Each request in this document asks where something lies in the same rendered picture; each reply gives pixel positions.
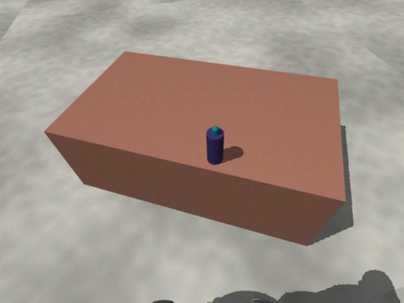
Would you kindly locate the bottle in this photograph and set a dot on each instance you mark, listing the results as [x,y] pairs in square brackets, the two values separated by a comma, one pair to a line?
[214,142]

